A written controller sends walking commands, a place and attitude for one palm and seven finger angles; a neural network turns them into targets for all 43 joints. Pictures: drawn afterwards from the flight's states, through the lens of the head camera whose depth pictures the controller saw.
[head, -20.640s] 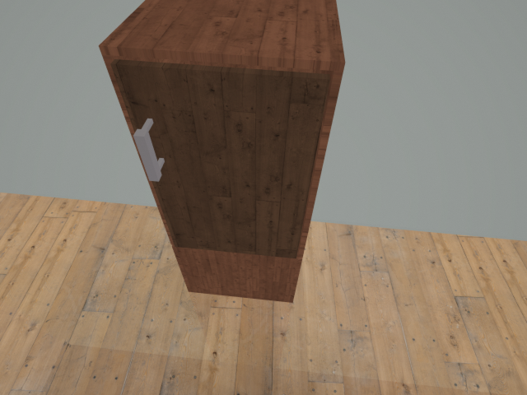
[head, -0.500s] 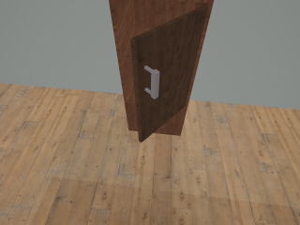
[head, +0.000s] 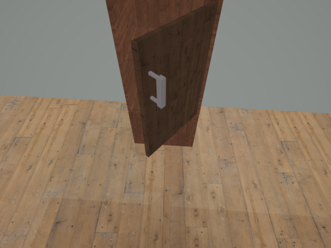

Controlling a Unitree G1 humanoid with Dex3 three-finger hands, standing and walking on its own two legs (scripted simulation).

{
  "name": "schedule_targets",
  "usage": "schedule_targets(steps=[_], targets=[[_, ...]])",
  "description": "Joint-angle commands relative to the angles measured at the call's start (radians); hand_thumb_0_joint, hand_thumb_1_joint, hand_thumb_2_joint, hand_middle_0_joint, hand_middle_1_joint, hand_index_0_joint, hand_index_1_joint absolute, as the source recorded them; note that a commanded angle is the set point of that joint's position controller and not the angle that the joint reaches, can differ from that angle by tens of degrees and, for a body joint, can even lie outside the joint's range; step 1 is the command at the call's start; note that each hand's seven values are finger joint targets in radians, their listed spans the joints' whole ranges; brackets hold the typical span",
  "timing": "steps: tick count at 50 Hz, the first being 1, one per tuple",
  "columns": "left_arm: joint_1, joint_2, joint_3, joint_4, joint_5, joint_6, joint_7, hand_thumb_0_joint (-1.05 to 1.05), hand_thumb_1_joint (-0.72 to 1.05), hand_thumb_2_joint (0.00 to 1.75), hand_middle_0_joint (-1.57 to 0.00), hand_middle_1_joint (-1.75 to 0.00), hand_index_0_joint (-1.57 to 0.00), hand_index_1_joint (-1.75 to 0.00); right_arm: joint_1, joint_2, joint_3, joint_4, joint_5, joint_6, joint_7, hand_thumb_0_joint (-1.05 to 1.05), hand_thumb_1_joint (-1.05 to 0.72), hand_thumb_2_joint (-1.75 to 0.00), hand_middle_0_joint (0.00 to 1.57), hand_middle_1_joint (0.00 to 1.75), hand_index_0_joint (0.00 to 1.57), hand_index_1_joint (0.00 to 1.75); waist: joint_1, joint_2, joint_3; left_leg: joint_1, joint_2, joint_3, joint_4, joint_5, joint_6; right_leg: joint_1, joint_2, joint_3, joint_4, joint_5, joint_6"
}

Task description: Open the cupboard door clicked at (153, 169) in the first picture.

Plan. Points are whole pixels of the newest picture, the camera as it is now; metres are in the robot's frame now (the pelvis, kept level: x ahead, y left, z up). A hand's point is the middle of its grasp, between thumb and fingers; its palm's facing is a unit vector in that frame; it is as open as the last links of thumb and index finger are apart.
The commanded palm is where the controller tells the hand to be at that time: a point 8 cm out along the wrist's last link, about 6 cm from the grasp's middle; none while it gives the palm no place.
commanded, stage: walk to a spot facing it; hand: left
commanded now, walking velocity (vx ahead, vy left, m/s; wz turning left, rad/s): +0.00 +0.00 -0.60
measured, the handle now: (156, 89) +0.57 +0.07 +0.03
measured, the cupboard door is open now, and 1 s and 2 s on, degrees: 51 51 51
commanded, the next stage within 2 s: none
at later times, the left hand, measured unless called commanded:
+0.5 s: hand out of the picture +0.09 +0.20 -0.17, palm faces -0.16 -0.96 -0.25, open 7.4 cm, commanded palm none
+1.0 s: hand (127, 230) +0.19 +0.13 -0.19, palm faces -0.52 -0.82 -0.22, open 7.4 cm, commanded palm none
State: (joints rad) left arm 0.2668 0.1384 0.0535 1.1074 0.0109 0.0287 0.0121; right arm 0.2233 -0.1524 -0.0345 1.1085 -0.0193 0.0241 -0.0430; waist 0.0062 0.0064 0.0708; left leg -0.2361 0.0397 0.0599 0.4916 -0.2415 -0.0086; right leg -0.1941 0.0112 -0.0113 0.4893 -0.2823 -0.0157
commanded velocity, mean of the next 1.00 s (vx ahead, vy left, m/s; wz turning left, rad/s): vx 0.00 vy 0.00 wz -0.60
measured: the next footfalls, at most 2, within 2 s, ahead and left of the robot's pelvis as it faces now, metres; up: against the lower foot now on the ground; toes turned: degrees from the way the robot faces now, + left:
left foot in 0.52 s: +0.07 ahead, +0.14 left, +0.00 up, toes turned -17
right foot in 0.78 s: +0.00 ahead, -0.15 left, +0.00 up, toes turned -26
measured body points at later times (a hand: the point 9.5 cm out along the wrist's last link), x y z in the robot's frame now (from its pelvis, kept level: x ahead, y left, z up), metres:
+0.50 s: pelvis +0.00 +0.00 +0.00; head +0.05 +0.00 +0.44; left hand +0.10 +0.25 -0.15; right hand +0.08 -0.27 -0.13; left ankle +0.02 +0.14 -0.73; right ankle -0.01 -0.11 -0.74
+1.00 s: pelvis +0.01 +0.00 -0.02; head +0.07 -0.02 +0.43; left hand +0.22 +0.17 -0.17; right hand -0.09 -0.27 -0.14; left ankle +0.08 +0.10 -0.74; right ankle -0.04 -0.13 -0.73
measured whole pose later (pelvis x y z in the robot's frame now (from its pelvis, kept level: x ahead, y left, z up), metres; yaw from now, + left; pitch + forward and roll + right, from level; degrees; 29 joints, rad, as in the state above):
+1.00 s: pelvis +0.01 +0.00 -0.02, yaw -33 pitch +1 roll -1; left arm 0.16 0.24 0.07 0.90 0.01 0.07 -0.01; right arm 0.21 -0.27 -0.05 0.88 -0.01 0.01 -0.03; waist -0.02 -0.01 0.10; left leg -0.34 0.06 0.04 0.64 -0.32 -0.03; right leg -0.40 0.05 0.09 0.68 -0.35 0.02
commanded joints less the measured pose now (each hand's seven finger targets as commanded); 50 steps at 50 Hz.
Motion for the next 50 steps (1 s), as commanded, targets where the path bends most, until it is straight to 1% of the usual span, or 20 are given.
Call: schedule_targets(steps=[1, 8, 11, 12, 16, 23, 24, 25, 26, 27, 31, 36, 37, 38, 39, 42, 47, 48, 49, 50], targets=[[0.006, 0.14, 0.044, -0.095, 0.011, 0.002, -0.005, 0.0, 0.9, 0.9, -0.2, -0.3, -0.2, -0.3, 0.059, -0.16, -0.043, -0.066, -0.005, -0.007, -0.014, 0.0, -0.9, -0.9, 0.2, 0.3, 0.2, 0.3, -0.015, 0.052, -0.025, 0.043, 0.155, -0.098, -0.09, 0.021, 0.062, -0.137, -0.057, 0.091, 0.002, 0.115, -0.026], [0.027, 0.143, 0.054, -0.145, 0.015, 0.005, -0.022, 0.0, 0.9, 0.9, -0.2, -0.3, -0.2, -0.3, -0.022, -0.21, -0.066, -0.155, -0.007, -0.009, -0.008, 0.0, -0.9, -0.9, 0.2, 0.3, 0.2, 0.3, 0.029, 0.078, -0.083, -0.029, 0.229, -0.083, -0.048, -0.016, 0.087, -0.091, -0.016, 0.072, 0.123, 0.086, -0.017], [0.068, 0.275, 0.079, -0.148, 0.02, -0.008, -0.003, 0.0, 0.9, 0.9, -0.2, -0.3, -0.2, -0.3, -0.099, -0.136, -0.056, -0.213, 0.001, 0.005, 0.0, 0.0, -0.9, -0.9, 0.2, 0.3, 0.2, 0.3, 0.077, -0.324, -0.068, -0.284, -0.032, 0.033, 0.442, -0.34, -0.024, 0.043, -0.282, 0.539, -0.169, 0.377, -0.154], [0.08, 0.27, 0.082, -0.147, 0.014, -0.007, 0.008, 0.0, 0.9, 0.9, -0.2, -0.3, -0.2, -0.3, -0.124, -0.152, -0.056, -0.222, 0.001, 0.005, 0.0, 0.0, -0.9, -0.9, 0.2, 0.3, 0.2, 0.3, 0.078, -0.271, -0.055, -0.336, -0.016, -0.065, 0.563, -0.344, -0.019, 0.076, -0.289, 0.564, -0.156, 0.472, -0.202], [0.003, 0.256, 0.078, -0.193, 0.02, -0.009, 0.019, 0.0, 0.9, 0.9, -0.2, -0.3, -0.2, -0.3, -0.117, -0.125, -0.043, -0.235, 0.01, -0.003, 0.003, 0.0, -0.9, -0.9, 0.2, 0.3, 0.2, 0.3, 0.029, -0.113, -0.127, -0.283, -0.007, -0.079, 0.505, -0.275, -0.035, 0.125, -0.218, 0.452, -0.067, 0.568, -0.209], [-0.071, 0.267, 0.075, -0.24, 0.012, 0.005, 0.004, 0.0, 0.9, 0.9, -0.2, -0.3, -0.2, -0.3, -0.017, -0.15, -0.041, -0.243, 0.02, -0.017, -0.004, 0.0, -0.9, -0.9, 0.2, 0.3, 0.2, 0.3, -0.04, -0.152, -0.118, 0.074, -0.043, -0.069, -0.006, -0.05, -0.022, -0.106, -0.11, 0.443, -0.021, 0.374, -0.096], [-0.08, 0.229, 0.068, -0.262, 0.003, 0.007, 0.0, 0.0, 0.9, 0.9, -0.2, -0.3, -0.2, -0.3, 0.022, -0.207, -0.048, -0.238, 0.013, -0.03, -0.01, 0.0, -0.9, -0.9, 0.2, 0.3, 0.2, 0.3, -0.056, -0.018, -0.138, 0.222, 0.071, -0.184, -0.141, -0.039, 0.017, -0.25, -0.031, 0.375, 0.064, 0.227, -0.047], [-0.062, 0.172, 0.054, -0.289, -0.005, 0.006, -0.016, 0.0, 0.9, 0.9, -0.2, -0.3, -0.2, -0.3, 0.023, -0.311, -0.067, -0.253, -0.005, -0.036, -0.012, 0.0, -0.9, -0.9, 0.2, 0.3, 0.2, 0.3, -0.045, 0.274, -0.136, 0.289, 0.349, -0.464, -0.228, 0.056, 0.125, -0.416, 0.091, 0.189, 0.273, -0.152, 0.017], [-0.104, 0.203, 0.058, -0.316, 0.006, 0.0, -0.024, 0.0, 0.9, 0.9, -0.2, -0.3, -0.2, -0.3, 0.021, -0.328, -0.069, -0.271, -0.01, -0.03, -0.019, 0.0, -0.9, -0.9, 0.2, 0.3, 0.2, 0.3, -0.047, 0.214, -0.086, 0.159, 0.475, -0.513, -0.235, 0.159, 0.225, -0.423, 0.036, 0.095, 0.48, -0.315, 0.047], [-0.103, 0.211, 0.065, -0.314, 0.017, 0.0, -0.034, 0.0, 0.9, 0.9, -0.2, -0.3, -0.2, -0.3, 0.001, -0.309, -0.059, -0.282, -0.021, -0.034, -0.013, 0.0, -0.9, -0.9, 0.2, 0.3, 0.2, 0.3, -0.032, 0.076, -0.085, 0.083, 0.446, -0.466, -0.229, 0.145, 0.242, -0.398, 0.006, 0.094, 0.601, -0.274, 0.053], [-0.116, 0.173, 0.047, -0.301, 0.008, 0.008, -0.052, 0.0, 0.9, 0.9, -0.2, -0.3, -0.2, -0.3, -0.06, -0.249, -0.041, -0.296, -0.022, -0.03, -0.011, 0.0, -0.9, -0.9, 0.2, 0.3, 0.2, 0.3, 0.002, 0.213, -0.075, 0.1, 0.267, -0.104, -0.087, 0.519, 0.14, -0.339, -0.039, 0.002, 0.496, -0.216, 0.065], [-0.042, 0.191, 0.046, -0.276, 0.006, -0.009, -0.056, 0.0, 0.9, 0.9, -0.2, -0.3, -0.2, -0.3, -0.009, -0.293, -0.065, -0.283, -0.008, -0.015, 0.003, 0.0, -0.9, -0.9, 0.2, 0.3, 0.2, 0.3, 0.017, 0.168, -0.14, 0.039, 0.218, 0.001, 0.108, 0.414, 0.043, -0.003, 0.024, -0.105, 0.051, 0.067, 0.025], [0.017, 0.253, 0.059, -0.261, 0.01, -0.015, -0.048, 0.0, 0.9, 0.9, -0.2, -0.3, -0.2, -0.3, -0.018, -0.261, -0.061, -0.296, 0.001, -0.012, 0.009, 0.0, -0.9, -0.9, 0.2, 0.3, 0.2, 0.3, 0.048, 0.022, -0.15, -0.107, 0.166, 0.046, 0.253, 0.216, -0.005, 0.158, -0.071, 0.028, -0.032, 0.271, -0.017], [0.061, 0.373, 0.084, -0.255, 0.021, -0.024, -0.027, 0.0, 0.9, 0.9, -0.2, -0.3, -0.2, -0.3, -0.044, -0.174, -0.041, -0.342, 0.01, -0.013, 0.017, 0.0, -0.9, -0.9, 0.2, 0.3, 0.2, 0.3, 0.068, -0.302, -0.154, -0.355, 0.015, 0.121, 0.489, -0.296, -0.065, 0.269, -0.354, 0.429, -0.111, 0.589, -0.143], [0.113, 0.407, 0.084, -0.244, 0.009, -0.02, -0.014, 0.0, 0.9, 0.9, -0.2, -0.3, -0.2, -0.3, -0.08, -0.203, -0.036, -0.35, 0.014, -0.007, 0.009, 0.0, -0.9, -0.9, 0.2, 0.3, 0.2, 0.3, 0.114, -0.262, -0.161, -0.359, 0.031, -0.022, 0.617, -0.437, -0.051, 0.212, -0.427, 0.466, -0.112, 0.606, -0.249], [-0.067, 0.314, 0.072, -0.288, 0.02, 0.001, 0.004, 0.0, 0.9, 0.9, -0.2, -0.3, -0.2, -0.3, -0.081, -0.192, -0.04, -0.315, 0.01, -0.003, 0.009, 0.0, -0.9, -0.9, 0.2, 0.3, 0.2, 0.3, 0.031, -0.273, -0.116, -0.317, 0.053, -0.071, 0.637, -0.309, -0.049, 0.042, -0.275, 0.373, -0.096, 0.362, -0.208], [-0.164, 0.293, 0.06, -0.301, 0.01, 0.008, -0.006, 0.0, 0.9, 0.9, -0.2, -0.3, -0.2, -0.3, 0.118, -0.155, -0.028, -0.226, 0.012, -0.017, 0.009, 0.0, -0.9, -0.9, 0.2, 0.3, 0.2, 0.3, -0.069, -0.101, -0.137, 0.069, -0.01, 0.005, 0.046, -0.03, -0.047, -0.174, -0.158, 0.296, 0.01, 0.244, -0.097], [-0.158, 0.239, 0.047, -0.311, 0.001, 0.014, -0.011, 0.0, 0.9, 0.9, -0.2, -0.3, -0.2, -0.3, 0.144, -0.221, -0.038, -0.227, 0.004, -0.028, 0.005, 0.0, -0.9, -0.9, 0.2, 0.3, 0.2, 0.3, -0.073, 0.06, -0.139, 0.157, 0.128, -0.184, -0.138, -0.071, 0.004, -0.299, -0.055, 0.221, 0.136, 0.06, -0.033], [-0.15, 0.185, 0.035, -0.338, -0.006, 0.018, -0.024, 0.0, 0.9, 0.9, -0.2, -0.3, -0.2, -0.3, 0.155, -0.333, -0.057, -0.242, -0.015, -0.037, 0.0, 0.0, -0.9, -0.9, 0.2, 0.3, 0.2, 0.3, -0.069, 0.344, -0.115, 0.164, 0.41, -0.489, -0.266, -0.015, 0.13, -0.429, 0.059, 0.048, 0.392, -0.287, 0.037], [-0.186, 0.226, 0.04, -0.36, 0.0, 0.012, -0.035, 0.0, 0.9, 0.9, -0.2, -0.3, -0.2, -0.3, 0.133, -0.359, -0.058, -0.267, -0.017, -0.036, -0.009, 0.0, -0.9, -0.9, 0.2, 0.3, 0.2, 0.3, -0.065, 0.198, -0.087, 0.024, 0.489, -0.519, -0.265, -0.003, 0.219, -0.385, -0.012, 0.079, 0.551, -0.313, 0.041]])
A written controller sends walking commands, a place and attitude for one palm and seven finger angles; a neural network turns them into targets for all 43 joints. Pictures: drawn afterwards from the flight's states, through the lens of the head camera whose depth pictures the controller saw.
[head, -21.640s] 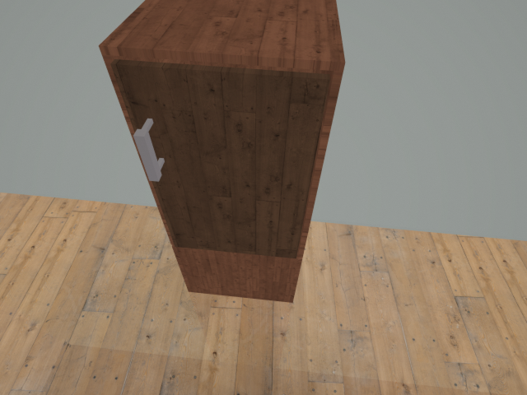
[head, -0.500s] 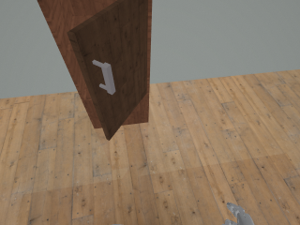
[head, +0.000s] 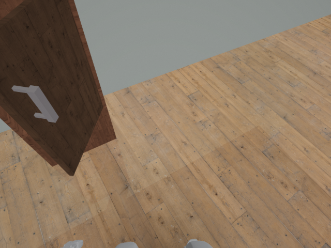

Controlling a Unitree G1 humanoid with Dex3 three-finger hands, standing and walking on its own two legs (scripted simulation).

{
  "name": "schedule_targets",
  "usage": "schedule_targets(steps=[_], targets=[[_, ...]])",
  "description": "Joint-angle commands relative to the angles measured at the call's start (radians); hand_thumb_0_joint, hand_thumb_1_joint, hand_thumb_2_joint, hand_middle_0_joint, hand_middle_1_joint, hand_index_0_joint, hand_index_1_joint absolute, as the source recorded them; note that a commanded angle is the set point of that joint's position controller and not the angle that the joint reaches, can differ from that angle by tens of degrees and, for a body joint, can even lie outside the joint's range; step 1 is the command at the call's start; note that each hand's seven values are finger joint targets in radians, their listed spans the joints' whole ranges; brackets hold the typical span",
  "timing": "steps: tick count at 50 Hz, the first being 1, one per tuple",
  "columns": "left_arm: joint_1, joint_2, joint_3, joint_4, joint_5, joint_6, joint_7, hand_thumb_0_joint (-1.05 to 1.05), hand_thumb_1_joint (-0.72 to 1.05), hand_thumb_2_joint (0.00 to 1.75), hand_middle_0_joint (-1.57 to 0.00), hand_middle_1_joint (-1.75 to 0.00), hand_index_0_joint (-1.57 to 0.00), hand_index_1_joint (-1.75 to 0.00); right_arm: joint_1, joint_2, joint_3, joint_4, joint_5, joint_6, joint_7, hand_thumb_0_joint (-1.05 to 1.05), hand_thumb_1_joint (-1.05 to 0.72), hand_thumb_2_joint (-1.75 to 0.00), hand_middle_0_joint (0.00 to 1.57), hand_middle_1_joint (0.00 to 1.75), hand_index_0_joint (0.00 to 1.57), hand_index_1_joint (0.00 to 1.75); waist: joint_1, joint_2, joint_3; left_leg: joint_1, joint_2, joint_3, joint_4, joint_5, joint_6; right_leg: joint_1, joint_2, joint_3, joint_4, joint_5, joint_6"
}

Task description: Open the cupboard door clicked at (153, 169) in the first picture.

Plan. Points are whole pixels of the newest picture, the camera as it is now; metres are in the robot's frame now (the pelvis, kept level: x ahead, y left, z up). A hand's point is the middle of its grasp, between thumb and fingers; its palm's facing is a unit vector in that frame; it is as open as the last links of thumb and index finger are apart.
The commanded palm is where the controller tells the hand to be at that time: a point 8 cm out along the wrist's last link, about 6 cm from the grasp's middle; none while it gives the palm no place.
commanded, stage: walk to a spot facing it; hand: left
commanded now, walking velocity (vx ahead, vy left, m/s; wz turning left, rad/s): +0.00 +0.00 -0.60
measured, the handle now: (36, 104) +0.44 +0.36 +0.05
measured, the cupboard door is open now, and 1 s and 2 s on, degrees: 51 51 51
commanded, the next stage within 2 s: turn to face it in 1.98 s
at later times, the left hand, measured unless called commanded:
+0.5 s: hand (118, 239) +0.15 +0.13 -0.14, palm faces -0.28 -0.93 -0.24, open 7.4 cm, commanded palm none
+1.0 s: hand (189, 162) +0.38 -0.07 -0.15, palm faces -0.63 -0.75 -0.20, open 7.4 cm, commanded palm none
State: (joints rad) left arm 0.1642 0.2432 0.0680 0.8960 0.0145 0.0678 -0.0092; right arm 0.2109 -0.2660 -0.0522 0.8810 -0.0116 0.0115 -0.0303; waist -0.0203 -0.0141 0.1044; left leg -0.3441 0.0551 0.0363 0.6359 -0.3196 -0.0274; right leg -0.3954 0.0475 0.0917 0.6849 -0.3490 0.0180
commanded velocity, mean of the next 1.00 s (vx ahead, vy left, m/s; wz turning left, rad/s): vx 0.23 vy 0.00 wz -0.55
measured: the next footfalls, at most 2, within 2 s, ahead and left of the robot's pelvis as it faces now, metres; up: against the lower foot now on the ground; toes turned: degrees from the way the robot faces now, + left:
right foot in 0.26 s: +0.03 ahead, -0.15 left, +0.00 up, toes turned -14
left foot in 0.62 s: +0.13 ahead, +0.07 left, +0.00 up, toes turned -20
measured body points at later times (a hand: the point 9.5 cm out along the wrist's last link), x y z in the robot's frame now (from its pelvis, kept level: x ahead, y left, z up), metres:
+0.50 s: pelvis +0.02 -0.04 +0.02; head +0.06 -0.06 +0.47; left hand +0.17 +0.18 -0.12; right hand +0.01 -0.31 -0.13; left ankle +0.05 +0.10 -0.67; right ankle -0.01 -0.14 -0.72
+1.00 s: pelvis +0.14 -0.13 +0.00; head +0.18 -0.16 +0.44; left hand +0.42 -0.03 -0.13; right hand -0.09 -0.27 -0.14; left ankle +0.10 +0.08 -0.71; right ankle +0.15 -0.25 -0.73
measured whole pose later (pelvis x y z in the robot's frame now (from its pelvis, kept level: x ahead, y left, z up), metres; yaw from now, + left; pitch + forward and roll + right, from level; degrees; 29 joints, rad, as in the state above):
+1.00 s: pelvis +0.14 -0.13 +0.00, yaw -35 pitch +1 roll +0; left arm 0.04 0.26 0.07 0.90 0.03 -0.01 -0.07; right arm 0.49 -0.20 -0.02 1.02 -0.02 -0.03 -0.01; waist -0.06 -0.02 0.10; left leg -0.08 0.17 0.22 0.68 -0.48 -0.08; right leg -0.45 -0.04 -0.12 0.63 -0.20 -0.07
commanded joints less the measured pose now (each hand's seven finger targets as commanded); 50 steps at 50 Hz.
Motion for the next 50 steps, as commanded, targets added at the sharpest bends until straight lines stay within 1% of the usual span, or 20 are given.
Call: schedule_targets(steps=[1, 5, 8, 11, 12, 13, 14, 16, 23, 28, 29, 30, 31, 32, 37, 44, 47, 48, 49, 50], targets=[[-0.093, 0.116, 0.034, -0.122, 0.014, -0.03, -0.018, 0.0, 0.9, 0.9, -0.2, -0.3, -0.2, -0.3, 0.123, -0.21, -0.032, -0.035, -0.032, -0.033, -0.015, 0.0, -0.9, -0.9, 0.2, 0.3, 0.2, 0.3, -0.02, 0.142, -0.109, 0.133, 0.412, -0.431, -0.384, 0.176, 0.222, -0.189, -0.041, -0.039, 0.459, -0.213, 0.009], [-0.082, 0.056, 0.015, -0.097, 0.004, -0.025, -0.036, 0.0, 0.9, 0.9, -0.2, -0.3, -0.2, -0.3, 0.078, -0.147, -0.017, -0.039, -0.029, -0.027, -0.017, 0.0, -0.9, -0.9, 0.2, 0.3, 0.2, 0.3, 0.006, 0.216, -0.122, 0.224, 0.261, -0.047, -0.245, 0.568, 0.134, -0.132, -0.077, -0.132, 0.296, -0.14, 0.028], [-0.099, 0.049, 0.006, -0.104, 0.002, -0.035, -0.034, 0.0, 0.9, 0.9, -0.2, -0.3, -0.2, -0.3, 0.144, -0.169, -0.031, -0.017, -0.025, -0.021, -0.011, 0.0, -0.9, -0.9, 0.2, 0.3, 0.2, 0.3, -0.03, 0.231, -0.158, 0.28, 0.269, 0.011, -0.184, 0.645, 0.117, -0.025, -0.043, -0.195, 0.088, -0.119, 0.007], [-0.013, 0.077, 0.016, -0.082, 0.002, -0.042, -0.028, 0.0, 0.9, 0.9, -0.2, -0.3, -0.2, -0.3, 0.11, -0.175, -0.04, -0.024, -0.015, -0.011, -0.002, 0.0, -0.9, -0.9, 0.2, 0.3, 0.2, 0.3, 0.021, 0.197, -0.167, 0.165, 0.256, 0.058, -0.086, 0.464, 0.056, 0.197, -0.034, -0.203, -0.186, 0.115, -0.019], [0.056, 0.143, 0.032, -0.06, 0.008, -0.049, -0.019, 0.0, 0.9, 0.9, -0.2, -0.3, -0.2, -0.3, 0.093, -0.143, -0.037, -0.041, -0.005, -0.007, 0.004, 0.0, -0.9, -0.9, 0.2, 0.3, 0.2, 0.3, 0.055, 0.046, -0.184, 0.0, 0.204, 0.107, 0.062, 0.277, 0.002, 0.383, -0.146, -0.059, -0.267, 0.321, -0.064], [0.126, 0.262, 0.06, -0.04, 0.017, -0.06, 0.0, 0.0, 0.9, 0.9, -0.2, -0.3, -0.2, -0.3, 0.042, -0.052, -0.016, -0.093, 0.002, -0.005, 0.011, 0.0, -0.9, -0.9, 0.2, 0.3, 0.2, 0.3, 0.09, -0.302, -0.198, -0.252, 0.042, 0.18, 0.297, -0.263, -0.056, 0.499, -0.419, 0.293, -0.33, 0.634, -0.178], [0.172, 0.291, 0.06, -0.032, 0.0, -0.056, 0.01, 0.0, 0.9, 0.9, -0.2, -0.3, -0.2, -0.3, 0.004, -0.083, -0.015, -0.098, 0.003, 0.008, 0.001, 0.0, -0.9, -0.9, 0.2, 0.3, 0.2, 0.3, 0.129, -0.249, -0.19, -0.26, 0.039, 0.027, 0.435, -0.346, -0.046, 0.411, -0.468, 0.319, -0.33, 0.655, -0.26], [0.068, 0.206, 0.054, -0.052, 0.003, -0.052, 0.027, 0.0, 0.9, 0.9, -0.2, -0.3, -0.2, -0.3, -0.025, -0.073, -0.022, -0.075, 0.002, 0.012, -0.003, 0.0, -0.9, -0.9, 0.2, 0.3, 0.2, 0.3, 0.07, -0.243, -0.148, -0.31, 0.058, -0.045, 0.529, -0.222, -0.048, 0.365, -0.348, 0.273, -0.319, 0.519, -0.246], [0.045, 0.184, 0.051, -0.055, 0.016, -0.068, 0.009, 0.0, 0.9, 0.9, -0.2, -0.3, -0.2, -0.3, -0.047, -0.041, -0.029, -0.064, -0.008, 0.0, 0.032, 0.0, -0.9, -0.9, 0.2, 0.3, 0.2, 0.3, 0.049, -0.143, -0.09, -0.135, 0.002, 0.006, 0.239, -0.112, -0.045, 0.18, -0.249, 0.279, -0.442, -0.152, -0.217], [0.015, 0.17, 0.055, -0.058, 0.011, -0.076, -0.005, 0.0, 0.9, 0.9, -0.2, -0.3, -0.2, -0.3, 0.057, -0.04, -0.026, -0.042, -0.005, -0.037, 0.026, 0.0, -0.9, -0.9, 0.2, 0.3, 0.2, 0.3, -0.012, -0.112, -0.098, 0.165, -0.044, 0.02, -0.099, -0.029, -0.023, 0.01, -0.182, 0.293, -0.361, -0.23, -0.18], [-0.011, 0.134, 0.048, -0.072, 0.007, -0.076, -0.011, 0.0, 0.9, 0.9, -0.2, -0.3, -0.2, -0.3, 0.141, -0.072, -0.031, -0.012, -0.007, -0.05, 0.014, 0.0, -0.9, -0.9, 0.2, 0.3, 0.2, 0.3, -0.054, -0.033, -0.119, 0.361, 0.0, -0.015, -0.23, -0.049, -0.004, -0.137, -0.122, 0.236, -0.263, -0.238, -0.134], [-0.02, 0.051, 0.03, -0.1, -0.001, -0.075, -0.022, 0.0, 0.9, 0.9, -0.2, -0.3, -0.2, -0.3, 0.239, -0.172, -0.05, 0.012, -0.026, -0.06, 0.001, 0.0, -0.9, -0.9, 0.2, 0.3, 0.2, 0.3, -0.101, 0.259, -0.12, 0.509, 0.254, -0.344, -0.379, -0.311, 0.077, -0.364, 0.025, 0.08, 0.026, -0.265, -0.07], [-0.102, 0.054, 0.03, -0.151, -0.001, -0.085, -0.03, 0.0, 0.9, 0.9, -0.2, -0.3, -0.2, -0.3, 0.314, -0.238, -0.059, 0.014, -0.031, -0.062, -0.011, 0.0, -0.9, -0.9, 0.2, 0.3, 0.2, 0.3, -0.128, 0.317, -0.087, 0.447, 0.49, -0.605, -0.505, -0.44, 0.196, -0.454, -0.005, -0.062, 0.28, -0.265, -0.032], [-0.14, 0.08, 0.04, -0.159, 0.013, -0.093, -0.046, 0.0, 0.9, 0.9, -0.2, -0.3, -0.2, -0.3, 0.279, -0.226, -0.054, -0.005, -0.032, -0.064, -0.004, 0.0, -0.9, -0.9, 0.2, 0.3, 0.2, 0.3, -0.11, 0.153, -0.044, 0.348, 0.497, -0.62, -0.52, -0.417, 0.238, -0.448, -0.082, -0.023, 0.404, -0.182, -0.035], [-0.095, 0.013, 0.016, -0.085, 0.019, -0.077, -0.072, 0.0, 0.9, 0.9, -0.2, -0.3, -0.2, -0.3, 0.206, -0.089, -0.009, 0.009, -0.021, -0.087, -0.004, 0.0, -0.9, -0.9, 0.2, 0.3, 0.2, 0.3, -0.024, 0.176, -0.058, 0.341, 0.262, -0.051, -0.398, 0.233, 0.11, -0.366, -0.134, -0.116, 0.397, 0.072, 0.001], [-0.202, 0.008, -0.006, -0.086, 0.015, -0.071, -0.073, 0.0, 0.9, 0.9, -0.2, -0.3, -0.2, -0.3, 0.277, -0.107, -0.01, 0.067, -0.03, -0.078, 0.006, 0.0, -0.9, -0.9, 0.2, 0.3, 0.2, 0.3, -0.045, 0.206, -0.036, 0.278, 0.269, 0.121, -0.353, 0.419, 0.098, -0.123, -0.084, -0.24, 0.047, 0.102, -0.036], [-0.019, 0.052, 0.011, -0.025, 0.013, -0.084, -0.061, 0.0, 0.9, 0.9, -0.2, -0.3, -0.2, -0.3, 0.236, -0.132, -0.01, 0.07, -0.023, -0.071, 0.007, 0.0, -0.9, -0.9, 0.2, 0.3, 0.2, 0.3, 0.069, 0.129, -0.113, 0.198, 0.245, 0.176, -0.08, 0.665, 0.064, 0.229, -0.016, -0.281, -0.075, 0.096, -0.088], [0.174, 0.121, 0.031, 0.033, 0.016, -0.095, -0.048, 0.0, 0.9, 0.9, -0.2, -0.3, -0.2, -0.3, 0.188, -0.116, -0.005, 0.053, -0.01, -0.072, 0.018, 0.0, -0.9, -0.9, 0.2, 0.3, 0.2, 0.3, 0.164, 0.047, -0.198, 0.001, 0.198, 0.214, 0.155, 0.6, 0.027, 0.544, -0.065, -0.191, -0.111, 0.087, -0.135], [0.347, 0.261, 0.075, 0.073, 0.018, -0.104, -0.026, 0.0, 0.9, 0.9, -0.2, -0.3, -0.2, -0.3, 0.17, -0.034, 0.011, 0.011, 0.013, -0.077, 0.022, 0.0, -0.9, -0.9, 0.2, 0.3, 0.2, 0.3, 0.225, -0.243, -0.339, -0.317, 0.038, 0.231, 0.554, -0.093, -0.026, 0.805, -0.401, 0.314, -0.239, 0.049, -0.257], [0.349, 0.305, 0.074, 0.081, -0.01, -0.099, -0.014, 0.0, 0.9, 0.9, -0.2, -0.3, -0.2, -0.3, 0.069, -0.046, 0.002, -0.022, 0.012, -0.078, 0.017, 0.0, -0.9, -0.9, 0.2, 0.3, 0.2, 0.3, 0.22, -0.209, -0.291, -0.438, 0.027, 0.055, 0.749, -0.315, -0.018, 0.712, -0.517, 0.513, -0.4, 0.113, -0.316]])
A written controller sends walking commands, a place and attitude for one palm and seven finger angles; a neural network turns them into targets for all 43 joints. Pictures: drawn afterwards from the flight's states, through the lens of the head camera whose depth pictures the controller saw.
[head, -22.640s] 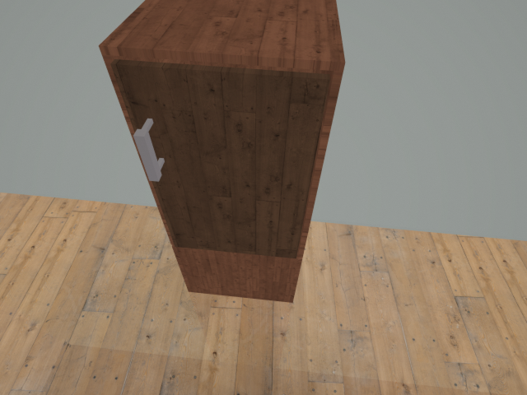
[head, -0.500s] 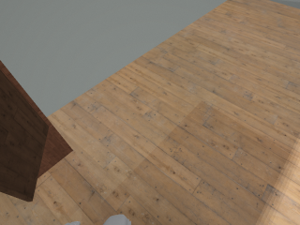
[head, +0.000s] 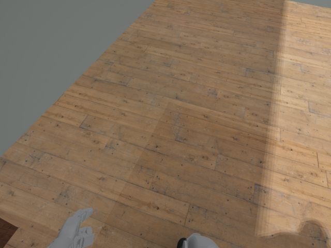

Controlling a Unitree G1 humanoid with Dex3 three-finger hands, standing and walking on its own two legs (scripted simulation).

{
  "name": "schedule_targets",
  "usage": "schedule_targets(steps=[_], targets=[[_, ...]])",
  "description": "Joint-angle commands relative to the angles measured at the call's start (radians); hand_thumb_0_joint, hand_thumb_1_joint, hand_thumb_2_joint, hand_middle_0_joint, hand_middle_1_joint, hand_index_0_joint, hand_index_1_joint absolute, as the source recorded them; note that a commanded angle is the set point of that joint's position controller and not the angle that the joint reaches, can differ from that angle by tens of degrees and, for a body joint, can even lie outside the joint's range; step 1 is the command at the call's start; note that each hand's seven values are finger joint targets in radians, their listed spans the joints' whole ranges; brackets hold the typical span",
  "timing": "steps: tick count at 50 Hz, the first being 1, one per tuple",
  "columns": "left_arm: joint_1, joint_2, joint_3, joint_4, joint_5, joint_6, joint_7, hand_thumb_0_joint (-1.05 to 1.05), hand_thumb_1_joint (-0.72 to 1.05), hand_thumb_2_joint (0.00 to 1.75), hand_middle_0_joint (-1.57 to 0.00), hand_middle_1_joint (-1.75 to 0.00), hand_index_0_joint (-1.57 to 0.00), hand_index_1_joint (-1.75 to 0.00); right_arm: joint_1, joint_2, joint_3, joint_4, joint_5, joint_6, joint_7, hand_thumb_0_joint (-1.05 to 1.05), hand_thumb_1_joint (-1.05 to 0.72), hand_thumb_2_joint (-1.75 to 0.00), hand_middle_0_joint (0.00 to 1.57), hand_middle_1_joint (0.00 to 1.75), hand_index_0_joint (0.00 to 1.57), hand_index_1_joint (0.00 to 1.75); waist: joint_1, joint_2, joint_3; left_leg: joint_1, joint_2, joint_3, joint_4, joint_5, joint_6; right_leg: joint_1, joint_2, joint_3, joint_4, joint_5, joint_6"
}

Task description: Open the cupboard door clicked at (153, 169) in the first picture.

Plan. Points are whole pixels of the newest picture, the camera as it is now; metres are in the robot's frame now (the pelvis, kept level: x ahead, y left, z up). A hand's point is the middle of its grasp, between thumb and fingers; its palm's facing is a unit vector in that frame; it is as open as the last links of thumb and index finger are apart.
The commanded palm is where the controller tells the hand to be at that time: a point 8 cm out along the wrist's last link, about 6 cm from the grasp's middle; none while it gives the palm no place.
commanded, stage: walk to a spot facing it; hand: left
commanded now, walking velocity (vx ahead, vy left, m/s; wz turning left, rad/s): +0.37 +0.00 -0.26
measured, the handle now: out of the picture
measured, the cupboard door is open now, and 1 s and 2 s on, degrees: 51 51 51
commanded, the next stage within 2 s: turn to face it in 0.98 s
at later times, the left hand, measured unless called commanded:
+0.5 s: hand (99, 204) +0.25 +0.20 -0.16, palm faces -0.09 -0.98 -0.17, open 7.3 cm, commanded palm none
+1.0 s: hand (139, 128) +0.52 +0.10 -0.15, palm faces -0.16 -0.97 -0.18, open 7.2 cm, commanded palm none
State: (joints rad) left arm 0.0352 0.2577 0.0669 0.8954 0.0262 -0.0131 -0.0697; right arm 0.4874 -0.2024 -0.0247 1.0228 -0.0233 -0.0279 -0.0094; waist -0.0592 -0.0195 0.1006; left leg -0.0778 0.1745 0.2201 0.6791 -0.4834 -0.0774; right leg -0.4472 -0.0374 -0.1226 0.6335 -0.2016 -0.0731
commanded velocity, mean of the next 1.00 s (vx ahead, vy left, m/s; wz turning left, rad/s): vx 0.36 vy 0.00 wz -0.11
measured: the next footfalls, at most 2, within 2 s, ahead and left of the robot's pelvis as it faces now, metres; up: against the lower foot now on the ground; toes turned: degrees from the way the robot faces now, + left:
left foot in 0.38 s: +0.31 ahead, +0.11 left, +0.00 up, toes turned +0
right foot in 0.76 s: +0.43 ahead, -0.18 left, +0.00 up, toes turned -19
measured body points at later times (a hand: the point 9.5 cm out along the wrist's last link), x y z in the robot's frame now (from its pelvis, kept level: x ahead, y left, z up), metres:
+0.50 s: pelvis +0.22 +0.01 +0.02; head +0.25 +0.02 +0.47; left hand +0.26 +0.25 -0.15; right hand +0.27 -0.23 -0.12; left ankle +0.27 +0.11 -0.72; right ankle +0.13 -0.10 -0.63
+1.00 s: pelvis +0.44 -0.08 +0.03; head +0.47 -0.07 +0.48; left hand +0.52 +0.15 -0.13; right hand +0.40 -0.31 -0.12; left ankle +0.51 +0.04 -0.67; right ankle +0.39 -0.17 -0.72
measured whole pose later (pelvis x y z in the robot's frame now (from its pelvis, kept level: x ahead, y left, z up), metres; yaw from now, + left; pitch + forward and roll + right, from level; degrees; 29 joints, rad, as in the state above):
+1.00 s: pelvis +0.44 -0.08 +0.03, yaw -11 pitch +1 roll -1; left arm 0.24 0.19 0.07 1.06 0.02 -0.07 0.00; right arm 0.27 -0.16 -0.06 1.06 -0.02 -0.02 0.02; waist -0.03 -0.02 0.04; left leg -0.50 0.13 0.09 0.85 -0.28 -0.03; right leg -0.15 -0.01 -0.15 0.39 -0.26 -0.03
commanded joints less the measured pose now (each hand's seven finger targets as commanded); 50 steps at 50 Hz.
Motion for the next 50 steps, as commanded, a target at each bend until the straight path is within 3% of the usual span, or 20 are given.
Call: schedule_targets(steps=[1, 4, 6, 13, 15, 17, 18, 19, 20, 23, 27, 33, 36, 37, 38, 39, 41, 44, 46, 50], targets=[[0.364, 0.257, 0.061, 0.05, -0.022, -0.015, 0.055, 0.0, 0.9, 0.9, -0.2, -0.3, -0.2, -0.3, -0.221, -0.122, -0.039, -0.156, 0.02, -0.038, -0.004, 0.0, -0.9, -0.9, 0.2, 0.3, 0.2, 0.3, 0.199, -0.157, -0.204, -0.703, -0.033, -0.206, 0.738, -0.031, 0.038, 0.595, -0.398, 0.65, -0.377, -0.173, -0.206], [0.148, 0.101, 0.02, -0.005, -0.009, -0.025, 0.068, 0.0, 0.9, 0.9, -0.2, -0.3, -0.2, -0.3, -0.164, -0.089, -0.04, -0.077, -0.006, -0.005, 0.002, 0.0, -0.9, -0.9, 0.2, 0.3, 0.2, 0.3, 0.06, -0.113, -0.083, -0.503, 0.019, -0.202, 0.518, 0.133, 0.024, 0.224, -0.252, 0.345, -0.425, -0.125, -0.121], [0.134, 0.087, 0.019, 0.002, -0.002, -0.037, 0.067, 0.0, 0.9, 0.9, -0.2, -0.3, -0.2, -0.3, -0.112, -0.059, -0.036, -0.052, -0.008, 0.01, 0.008, 0.0, -0.9, -0.9, 0.2, 0.3, 0.2, 0.3, 0.021, -0.094, -0.081, -0.431, -0.001, -0.174, 0.391, 0.167, 0.018, 0.163, -0.21, 0.281, -0.439, -0.087, -0.121], [0.233, 0.082, 0.027, 0.076, -0.006, -0.057, 0.057, 0.0, 0.9, 0.9, -0.2, -0.3, -0.2, -0.3, -0.271, -0.036, -0.038, -0.106, -0.005, -0.02, 0.027, 0.0, -0.9, -0.9, 0.2, 0.3, 0.2, 0.3, 0.067, -0.067, -0.058, -0.397, -0.066, -0.142, 0.007, 0.254, 0.026, 0.292, -0.184, 0.281, -0.405, -0.007, -0.121], [0.243, 0.085, 0.025, 0.087, -0.012, -0.058, 0.059, 0.0, 0.9, 0.9, -0.2, -0.3, -0.2, -0.3, -0.281, -0.048, -0.039, -0.103, -0.004, -0.031, 0.027, 0.0, -0.9, -0.9, 0.2, 0.3, 0.2, 0.3, 0.058, -0.065, -0.057, -0.322, -0.09, -0.125, -0.093, 0.291, 0.032, 0.307, -0.171, 0.272, -0.362, 0.039, -0.101], [0.231, 0.067, 0.022, 0.086, -0.016, -0.055, 0.061, 0.0, 0.9, 0.9, -0.2, -0.3, -0.2, -0.3, -0.184, -0.093, -0.049, -0.065, -0.008, -0.044, 0.018, 0.0, -0.9, -0.9, 0.2, 0.3, 0.2, 0.3, 0.003, 0.003, -0.091, -0.077, -0.093, -0.143, -0.203, 0.307, 0.057, 0.196, -0.119, 0.224, -0.203, 0.085, -0.059], [0.237, 0.033, 0.018, 0.072, -0.015, -0.053, 0.056, 0.0, 0.9, 0.9, -0.2, -0.3, -0.2, -0.3, -0.06, -0.164, -0.069, -0.03, -0.016, -0.051, 0.009, 0.0, -0.9, -0.9, 0.2, 0.3, 0.2, 0.3, -0.047, 0.161, -0.158, 0.132, 0.039, -0.342, -0.262, 0.251, 0.126, 0.034, -0.028, 0.167, 0.043, 0.047, -0.013], [0.255, -0.01, 0.005, 0.049, -0.021, -0.058, 0.049, 0.0, 0.9, 0.9, -0.2, -0.3, -0.2, -0.3, 0.079, -0.261, -0.087, -0.006, -0.031, -0.048, 0.0, 0.0, -0.9, -0.9, 0.2, 0.3, 0.2, 0.3, -0.083, 0.332, -0.24, 0.292, 0.295, -0.657, -0.376, 0.198, 0.257, -0.16, 0.083, 0.037, 0.381, -0.299, 0.033], [0.177, 0.019, 0.004, 0.032, -0.005, -0.062, 0.055, 0.0, 0.9, 0.9, -0.2, -0.3, -0.2, -0.3, 0.087, -0.23, -0.08, 0.002, -0.025, -0.036, -0.005, 0.0, -0.9, -0.9, 0.2, 0.3, 0.2, 0.3, -0.094, 0.252, -0.196, 0.209, 0.329, -0.722, -0.433, 0.111, 0.292, -0.225, 0.051, 0.126, 0.563, -0.359, 0.023], [0.137, -0.001, 0.01, 0.046, 0.003, -0.053, 0.035, 0.0, 0.9, 0.9, -0.2, -0.3, -0.2, -0.3, -0.08, -0.112, -0.048, -0.032, -0.014, -0.052, -0.01, 0.0, -0.9, -0.9, 0.2, 0.3, 0.2, 0.3, 0.0, 0.135, -0.036, -0.022, 0.236, -0.485, -0.487, 0.149, 0.221, -0.27, -0.066, 0.164, 0.629, -0.131, 0.046], [0.155, -0.05, -0.002, 0.055, 0.003, -0.023, 0.025, 0.0, 0.9, 0.9, -0.2, -0.3, -0.2, -0.3, -0.09, -0.102, -0.046, -0.011, -0.009, -0.062, -0.009, 0.0, -0.9, -0.9, 0.2, 0.3, 0.2, 0.3, 0.036, 0.135, -0.089, -0.043, 0.143, -0.198, -0.486, 0.38, 0.192, -0.117, -0.08, 0.091, 0.298, -0.07, 0.072], [0.082, -0.036, -0.001, 0.044, 0.005, -0.021, 0.021, 0.0, 0.9, 0.9, -0.2, -0.3, -0.2, -0.3, -0.066, -0.123, -0.048, 0.015, -0.013, -0.038, 0.004, 0.0, -0.9, -0.9, 0.2, 0.3, 0.2, 0.3, 0.027, 0.154, -0.023, -0.11, 0.127, -0.135, -0.475, 0.231, 0.18, 0.046, -0.036, -0.002, 0.025, -0.008, 0.069], [0.205, 0.009, 0.012, 0.092, 0.006, -0.028, 0.026, 0.0, 0.9, 0.9, -0.2, -0.3, -0.2, -0.3, -0.074, -0.119, -0.041, 0.027, -0.008, -0.03, 0.003, 0.0, -0.9, -0.9, 0.2, 0.3, 0.2, 0.3, 0.101, 0.072, -0.066, -0.16, 0.07, -0.079, -0.274, 0.335, 0.134, 0.303, 0.015, -0.032, -0.088, 0.0, 0.04], [0.348, 0.069, 0.03, 0.135, 0.008, -0.039, 0.035, 0.0, 0.9, 0.9, -0.2, -0.3, -0.2, -0.3, -0.094, -0.098, -0.035, 0.019, 0.003, -0.033, 0.008, 0.0, -0.9, -0.9, 0.2, 0.3, 0.2, 0.3, 0.173, -0.04, -0.132, -0.306, 0.007, -0.012, -0.032, 0.353, 0.1, 0.534, -0.08, 0.113, -0.142, -0.115, -0.015], [0.514, 0.186, 0.062, 0.18, 0.006, -0.047, 0.051, 0.0, 0.9, 0.9, -0.2, -0.3, -0.2, -0.3, -0.114, -0.041, -0.024, -0.017, 0.015, -0.037, 0.018, 0.0, -0.9, -0.9, 0.2, 0.3, 0.2, 0.3, 0.23, -0.323, -0.198, -0.551, -0.129, 0.038, 0.3, 0.048, 0.06, 0.711, -0.333, 0.518, -0.315, -0.233, -0.128], [0.52, 0.205, 0.059, 0.182, -0.013, -0.043, 0.062, 0.0, 0.9, 0.9, -0.2, -0.3, -0.2, -0.3, -0.19, -0.068, -0.031, -0.043, 0.011, -0.036, 0.015, 0.0, -0.9, -0.9, 0.2, 0.3, 0.2, 0.3, 0.228, -0.268, -0.185, -0.64, -0.109, -0.102, 0.504, -0.13, 0.067, 0.67, -0.424, 0.677, -0.428, -0.253, -0.19], [0.354, 0.108, 0.035, 0.139, -0.011, -0.042, 0.076, 0.0, 0.9, 0.9, -0.2, -0.3, -0.2, -0.3, -0.232, -0.066, -0.043, -0.036, 0.007, -0.035, 0.011, 0.0, -0.9, -0.9, 0.2, 0.3, 0.2, 0.3, 0.147, -0.197, -0.093, -0.658, -0.019, -0.204, 0.554, 0.051, 0.066, 0.475, -0.368, 0.5, -0.438, -0.241, -0.146], [0.259, 0.017, 0.008, 0.118, -0.002, -0.057, 0.079, 0.0, 0.9, 0.9, -0.2, -0.3, -0.2, -0.3, -0.171, -0.007, -0.036, 0.013, -0.004, -0.009, 0.016, 0.0, -0.9, -0.9, 0.2, 0.3, 0.2, 0.3, 0.058, -0.102, -0.049, -0.485, 0.003, -0.179, 0.367, 0.137, 0.045, 0.26, -0.285, 0.249, -0.462, -0.046, -0.106], [0.248, 0.018, 0.012, 0.123, -0.001, -0.068, 0.075, 0.0, 0.9, 0.9, -0.2, -0.3, -0.2, -0.3, -0.157, 0.019, -0.034, 0.011, -0.004, 0.001, 0.024, 0.0, -0.9, -0.9, 0.2, 0.3, 0.2, 0.3, 0.036, -0.075, -0.034, -0.437, -0.012, -0.15, 0.239, 0.191, 0.037, 0.222, -0.258, 0.175, -0.471, -0.009, -0.102], [0.283, 0.047, 0.01, 0.152, -0.006, -0.074, 0.069, 0.0, 0.9, 0.9, -0.2, -0.3, -0.2, -0.3, -0.239, 0.021, -0.03, -0.026, 0.0, -0.016, 0.037, 0.0, -0.9, -0.9, 0.2, 0.3, 0.2, 0.3, 0.062, -0.089, -0.043, -0.402, -0.063, -0.107, 0.004, 0.264, 0.046, 0.317, -0.228, 0.12, -0.413, 0.114, -0.081]])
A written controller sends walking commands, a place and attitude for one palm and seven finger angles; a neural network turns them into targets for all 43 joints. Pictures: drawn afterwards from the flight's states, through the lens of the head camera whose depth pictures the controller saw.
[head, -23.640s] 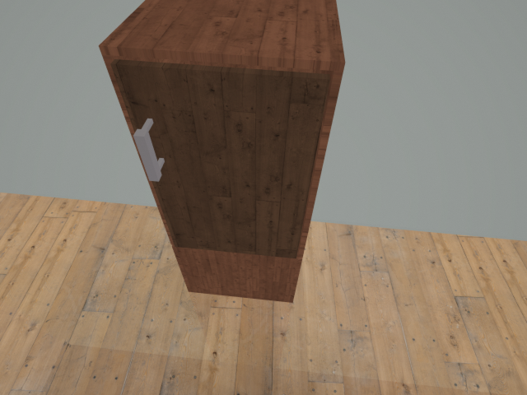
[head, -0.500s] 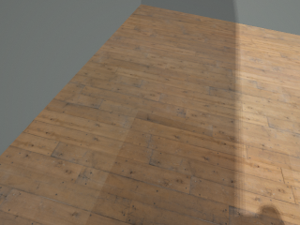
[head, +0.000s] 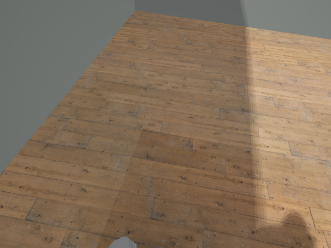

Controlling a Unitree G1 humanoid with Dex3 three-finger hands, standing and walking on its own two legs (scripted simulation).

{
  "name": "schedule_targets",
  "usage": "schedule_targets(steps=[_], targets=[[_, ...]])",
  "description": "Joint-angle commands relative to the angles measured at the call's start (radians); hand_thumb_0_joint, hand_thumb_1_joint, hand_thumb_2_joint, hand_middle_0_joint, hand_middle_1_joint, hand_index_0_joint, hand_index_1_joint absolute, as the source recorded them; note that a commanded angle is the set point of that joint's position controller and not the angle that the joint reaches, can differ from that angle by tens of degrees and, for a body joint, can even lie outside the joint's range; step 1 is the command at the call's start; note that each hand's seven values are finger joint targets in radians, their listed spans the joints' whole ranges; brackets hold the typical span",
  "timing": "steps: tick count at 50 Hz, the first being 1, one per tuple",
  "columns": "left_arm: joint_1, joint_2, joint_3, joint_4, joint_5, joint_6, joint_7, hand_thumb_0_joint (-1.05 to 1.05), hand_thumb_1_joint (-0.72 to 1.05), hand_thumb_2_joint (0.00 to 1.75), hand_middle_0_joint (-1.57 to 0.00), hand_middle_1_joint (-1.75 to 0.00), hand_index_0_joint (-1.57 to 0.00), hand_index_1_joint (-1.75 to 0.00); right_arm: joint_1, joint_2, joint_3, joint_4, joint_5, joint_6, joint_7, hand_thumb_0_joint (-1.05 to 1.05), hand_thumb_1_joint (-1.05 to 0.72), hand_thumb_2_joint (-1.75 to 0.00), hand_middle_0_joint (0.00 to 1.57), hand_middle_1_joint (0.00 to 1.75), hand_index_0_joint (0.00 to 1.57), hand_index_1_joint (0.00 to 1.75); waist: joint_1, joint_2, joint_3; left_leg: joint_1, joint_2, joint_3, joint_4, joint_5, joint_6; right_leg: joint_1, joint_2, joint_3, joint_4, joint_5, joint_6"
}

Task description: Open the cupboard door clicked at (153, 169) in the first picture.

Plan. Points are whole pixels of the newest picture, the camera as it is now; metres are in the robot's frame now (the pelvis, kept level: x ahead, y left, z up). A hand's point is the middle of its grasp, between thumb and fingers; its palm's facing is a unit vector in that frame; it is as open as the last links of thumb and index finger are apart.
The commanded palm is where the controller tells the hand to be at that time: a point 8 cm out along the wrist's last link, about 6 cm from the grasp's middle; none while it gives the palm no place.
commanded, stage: turn to face it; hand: left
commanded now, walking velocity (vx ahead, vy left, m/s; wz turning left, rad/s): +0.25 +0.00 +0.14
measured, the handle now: out of the picture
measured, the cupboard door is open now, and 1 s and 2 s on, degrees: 51 51 51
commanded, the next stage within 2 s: none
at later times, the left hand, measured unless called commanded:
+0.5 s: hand (97, 215) +0.23 +0.21 -0.17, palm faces +0.22 -0.95 -0.22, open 7.4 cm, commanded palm none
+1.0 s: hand (78, 241) +0.17 +0.24 -0.18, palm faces +0.52 -0.82 -0.25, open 7.4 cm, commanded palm none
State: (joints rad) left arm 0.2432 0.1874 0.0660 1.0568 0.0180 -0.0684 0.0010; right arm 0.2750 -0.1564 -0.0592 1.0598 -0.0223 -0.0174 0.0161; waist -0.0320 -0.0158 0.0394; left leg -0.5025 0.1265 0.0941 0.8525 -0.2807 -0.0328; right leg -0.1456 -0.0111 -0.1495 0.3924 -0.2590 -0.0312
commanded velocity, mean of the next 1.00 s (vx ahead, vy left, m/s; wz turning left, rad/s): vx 0.01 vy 0.00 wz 0.57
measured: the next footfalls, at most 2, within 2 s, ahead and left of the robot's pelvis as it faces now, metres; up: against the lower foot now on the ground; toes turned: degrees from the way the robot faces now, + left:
left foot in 0.12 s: +0.21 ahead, +0.13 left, +0.00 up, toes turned +8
right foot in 0.48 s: +0.24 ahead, -0.12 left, +0.00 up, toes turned +7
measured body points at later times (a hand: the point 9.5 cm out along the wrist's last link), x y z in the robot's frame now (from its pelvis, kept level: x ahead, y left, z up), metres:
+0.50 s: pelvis +0.16 +0.00 -0.02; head +0.19 +0.00 +0.43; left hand +0.22 +0.25 -0.15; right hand +0.24 -0.24 -0.17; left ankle +0.17 +0.12 -0.74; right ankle +0.20 -0.12 -0.75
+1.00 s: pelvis +0.21 +0.01 -0.01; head +0.25 +0.06 +0.44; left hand +0.14 +0.29 -0.16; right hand +0.44 -0.16 -0.13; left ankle +0.18 +0.12 -0.74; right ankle +0.27 -0.13 -0.68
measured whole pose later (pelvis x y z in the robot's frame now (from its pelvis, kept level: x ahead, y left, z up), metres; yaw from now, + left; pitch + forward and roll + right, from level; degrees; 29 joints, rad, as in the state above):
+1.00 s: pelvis +0.21 +0.01 -0.01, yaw +30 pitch +1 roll -1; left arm 0.17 0.27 0.08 0.91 0.01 0.06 0.00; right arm 0.12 -0.24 -0.05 0.88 -0.02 0.03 0.00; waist 0.01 -0.03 0.10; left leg -0.34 0.01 0.01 0.56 -0.24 0.02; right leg -0.49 -0.08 -0.03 1.03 -0.45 0.09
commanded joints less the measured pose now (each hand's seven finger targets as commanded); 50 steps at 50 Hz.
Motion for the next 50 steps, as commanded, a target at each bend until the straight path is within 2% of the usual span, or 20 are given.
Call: schedule_targets(steps=[1, 4, 5, 6, 7, 8, 13, 21, 22, 23, 24, 26, 29, 34, 38, 39, 40, 41, 45, 50], targets=[[0.077, 0.124, 0.01, -0.004, 0.001, -0.018, -0.002, 0.0, 0.9, 0.9, -0.2, -0.3, -0.2, -0.3, -0.033, -0.037, 0.004, -0.068, 0.0, -0.031, 0.011, 0.0, -0.9, -0.9, 0.2, 0.3, 0.2, 0.3, 0.03, -0.097, 0.018, 0.04, -0.024, 0.026, -0.208, 0.079, 0.005, 0.038, -0.256, 0.138, -0.149, 0.195, -0.114], [0.08, 0.111, 0.007, 0.004, -0.004, -0.008, 0.004, 0.0, 0.9, 0.9, -0.2, -0.3, -0.2, -0.3, 0.049, -0.085, -0.005, -0.038, -0.004, -0.045, 0.002, 0.0, -0.9, -0.9, 0.2, 0.3, 0.2, 0.3, -0.025, -0.026, -0.009, 0.279, -0.061, 0.038, -0.359, 0.179, 0.027, -0.014, -0.201, 0.07, 0.044, 0.326, -0.06], [0.091, 0.09, 0.003, -0.008, -0.006, -0.002, 0.005, 0.0, 0.9, 0.9, -0.2, -0.3, -0.2, -0.3, 0.169, -0.152, -0.018, -0.007, -0.01, -0.05, -0.008, 0.0, -0.9, -0.9, 0.2, 0.3, 0.2, 0.3, -0.066, 0.093, -0.096, 0.481, 0.027, -0.092, -0.382, 0.315, 0.083, -0.124, -0.139, 0.012, 0.252, 0.271, -0.007], [0.128, 0.049, -0.006, -0.028, -0.014, 0.0, 0.004, 0.0, 0.9, 0.9, -0.2, -0.3, -0.2, -0.3, 0.276, -0.251, -0.037, 0.015, -0.017, -0.047, -0.023, 0.0, -0.9, -0.9, 0.2, 0.3, 0.2, 0.3, -0.085, 0.279, -0.195, 0.658, 0.24, -0.381, -0.414, 0.484, 0.211, -0.308, -0.02, -0.045, 0.524, -0.085, 0.042], [0.066, 0.053, -0.016, -0.064, -0.005, -0.004, 0.011, 0.0, 0.9, 0.9, -0.2, -0.3, -0.2, -0.3, 0.313, -0.263, -0.039, 0.022, -0.011, -0.032, -0.031, 0.0, -0.9, -0.9, 0.2, 0.3, 0.2, 0.3, -0.106, 0.234, -0.184, 0.599, 0.31, -0.474, -0.487, 0.528, 0.275, -0.342, 0.017, 0.032, 0.727, -0.384, 0.03], [0.016, 0.056, -0.015, -0.075, -0.004, 0.009, 0.016, 0.0, 0.9, 0.9, -0.2, -0.3, -0.2, -0.3, 0.241, -0.257, -0.03, 0.006, -0.008, -0.03, -0.04, 0.0, -0.9, -0.9, 0.2, 0.3, 0.2, 0.3, -0.069, 0.273, -0.146, 0.54, 0.311, -0.496, -0.495, 0.523, 0.282, -0.438, -0.03, 0.102, 0.83, -0.346, 0.037], [0.018, 0.031, -0.003, -0.075, -0.003, 0.05, -0.001, 0.0, 0.9, 0.9, -0.2, -0.3, -0.2, -0.3, -0.002, -0.186, -0.012, -0.08, -0.003, -0.029, -0.046, 0.0, -0.9, -0.9, 0.2, 0.3, 0.2, 0.3, 0.033, 0.137, -0.077, 0.231, 0.149, -0.252, -0.527, 0.455, 0.186, -0.288, -0.073, 0.119, 0.623, -0.162, 0.087], [0.038, 0.075, 0.024, -0.142, 0.0, 0.066, 0.01, 0.0, 0.9, 0.9, -0.2, -0.3, -0.2, -0.3, -0.1, -0.221, -0.046, -0.152, -0.003, 0.027, -0.03, 0.0, -0.9, -0.9, 0.2, 0.3, 0.2, 0.3, 0.067, 0.144, -0.077, 0.066, 0.06, -0.325, -0.469, 0.076, 0.144, -0.023, -0.008, 0.071, 0.169, -0.003, 0.092], [0.067, 0.116, 0.033, -0.144, 0.003, 0.058, 0.016, 0.0, 0.9, 0.9, -0.2, -0.3, -0.2, -0.3, -0.109, -0.194, -0.044, -0.166, 0.004, 0.029, -0.025, 0.0, -0.9, -0.9, 0.2, 0.3, 0.2, 0.3, 0.085, 0.05, -0.088, -0.007, 0.001, -0.283, -0.383, 0.02, 0.103, 0.081, -0.07, 0.139, 0.037, 0.01, 0.078], [0.093, 0.206, 0.05, -0.153, 0.017, 0.049, 0.026, 0.0, 0.9, 0.9, -0.2, -0.3, -0.2, -0.3, -0.112, -0.135, -0.037, -0.188, 0.011, 0.032, -0.017, 0.0, -0.9, -0.9, 0.2, 0.3, 0.2, 0.3, 0.103, -0.206, -0.089, -0.159, -0.127, -0.147, -0.179, -0.163, 0.027, 0.163, -0.3, 0.385, -0.102, -0.025, 0.003], [0.094, 0.26, 0.053, -0.167, 0.015, 0.054, 0.025, 0.0, 0.9, 0.9, -0.2, -0.3, -0.2, -0.3, -0.133, -0.133, -0.041, -0.208, 0.005, 0.033, -0.011, 0.0, -0.9, -0.9, 0.2, 0.3, 0.2, 0.3, 0.117, -0.31, -0.082, -0.153, -0.165, -0.065, 0.101, -0.342, -0.002, 0.081, -0.499, 0.518, -0.175, 0.022, -0.107], [0.001, 0.199, 0.037, -0.189, 0.008, 0.046, 0.034, 0.0, 0.9, 0.9, -0.2, -0.3, -0.2, -0.3, -0.126, -0.141, -0.045, -0.184, 0.002, 0.047, -0.007, 0.0, -0.9, -0.9, 0.2, 0.3, 0.2, 0.3, 0.056, -0.228, -0.066, -0.161, -0.093, -0.114, 0.344, -0.245, -0.014, 0.034, -0.424, 0.404, -0.112, 0.173, -0.122], [-0.048, 0.154, 0.02, -0.203, 0.01, 0.048, 0.033, 0.0, 0.9, 0.9, -0.2, -0.3, -0.2, -0.3, -0.119, -0.115, -0.031, -0.173, 0.006, 0.058, 0.006, 0.0, -0.9, -0.9, 0.2, 0.3, 0.2, 0.3, 0.028, -0.196, -0.053, -0.092, -0.07, -0.064, 0.271, -0.17, -0.034, 0.024, -0.331, 0.139, -0.042, 0.429, -0.075], [0.03, 0.217, 0.034, -0.179, 0.015, 0.048, 0.028, 0.0, 0.9, 0.9, -0.2, -0.3, -0.2, -0.3, -0.195, -0.097, -0.01, -0.208, 0.011, 0.049, 0.015, 0.0, -0.9, -0.9, 0.2, 0.3, 0.2, 0.3, 0.074, -0.189, -0.068, 0.012, -0.105, 0.033, -0.079, -0.164, -0.029, 0.132, -0.341, 0.061, 0.065, 0.679, -0.062], [0.002, 0.236, 0.039, -0.194, 0.0, 0.056, 0.018, 0.0, 0.9, 0.9, -0.2, -0.3, -0.2, -0.3, -0.088, -0.177, -0.025, -0.204, 0.004, 0.041, 0.012, 0.0, -0.9, -0.9, 0.2, 0.3, 0.2, 0.3, 0.002, -0.121, -0.136, 0.326, -0.116, 0.04, -0.386, 0.121, 0.009, 0.0, -0.31, -0.027, 0.3, 0.597, 0.026], [-0.002, 0.197, 0.035, -0.225, -0.008, 0.06, 0.012, 0.0, 0.9, 0.9, -0.2, -0.3, -0.2, -0.3, -0.013, -0.281, -0.052, -0.194, -0.006, 0.033, 0.007, 0.0, -0.9, -0.9, 0.2, 0.3, 0.2, 0.3, -0.043, 0.107, -0.205, 0.542, 0.079, -0.198, -0.408, 0.421, 0.101, -0.237, -0.226, -0.066, 0.498, 0.254, 0.09], [-0.061, 0.131, 0.01, -0.28, -0.01, 0.066, 0.012, 0.0, 0.9, 0.9, -0.2, -0.3, -0.2, -0.3, 0.073, -0.384, -0.077, -0.184, -0.002, 0.035, -0.001, 0.0, -0.9, -0.9, 0.2, 0.3, 0.2, 0.3, -0.091, 0.36, -0.22, 0.594, 0.337, -0.523, -0.446, 0.838, 0.279, -0.448, -0.104, -0.008, 0.733, -0.441, 0.135], [-0.116, 0.163, 0.013, -0.292, 0.003, 0.085, 0.022, 0.0, 0.9, 0.9, -0.2, -0.3, -0.2, -0.3, 0.101, -0.378, -0.074, -0.16, 0.004, 0.037, -0.012, 0.0, -0.9, -0.9, 0.2, 0.3, 0.2, 0.3, -0.096, 0.185, -0.214, 0.55, 0.347, -0.502, -0.443, 0.697, 0.306, -0.484, -0.11, 0.12, 0.813, -0.414, 0.117], [-0.079, 0.141, 0.021, -0.235, 0.001, 0.095, 0.007, 0.0, 0.9, 0.9, -0.2, -0.3, -0.2, -0.3, -0.104, -0.291, -0.048, -0.219, -0.003, 0.028, -0.031, 0.0, -0.9, -0.9, 0.2, 0.3, 0.2, 0.3, 0.007, 0.177, -0.101, 0.338, 0.147, -0.311, -0.484, 0.42, 0.194, -0.434, -0.1, 0.151, 0.768, -0.181, 0.124], [-0.072, 0.13, 0.017, -0.244, -0.001, 0.099, 0.003, 0.0, 0.9, 0.9, -0.2, -0.3, -0.2, -0.3, -0.119, -0.296, -0.055, -0.227, -0.006, 0.034, -0.022, 0.0, -0.9, -0.9, 0.2, 0.3, 0.2, 0.3, 0.013, 0.156, -0.094, 0.277, 0.099, -0.313, -0.498, 0.286, 0.183, -0.307, -0.046, 0.114, 0.517, -0.164, 0.117]])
